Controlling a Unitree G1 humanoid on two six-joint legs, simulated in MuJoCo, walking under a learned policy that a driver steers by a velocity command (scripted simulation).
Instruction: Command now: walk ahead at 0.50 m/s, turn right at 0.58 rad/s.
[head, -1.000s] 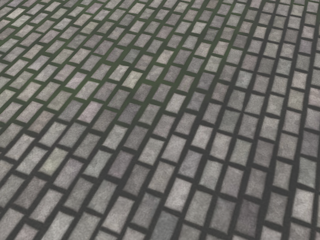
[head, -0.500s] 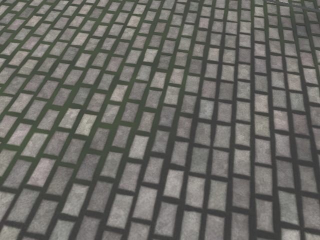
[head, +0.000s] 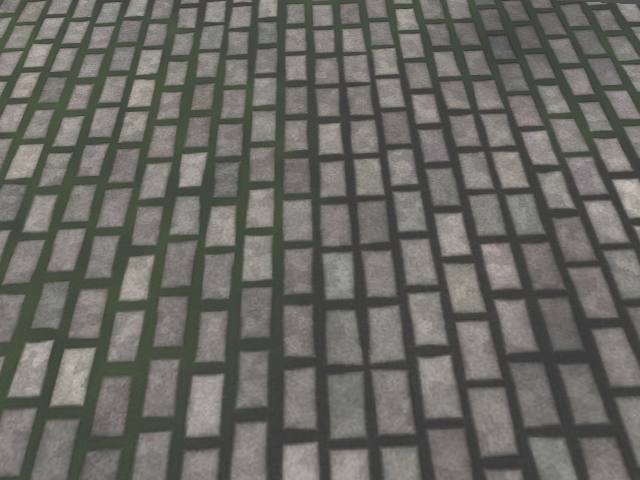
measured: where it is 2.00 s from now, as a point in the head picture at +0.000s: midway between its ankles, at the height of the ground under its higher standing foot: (561, 299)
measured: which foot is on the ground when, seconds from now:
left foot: up 0.00-0.16, down 0.18-0.70, up 0.72-1.00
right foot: down 0.00-0.18, up 0.20-0.68, down 0.70-1.00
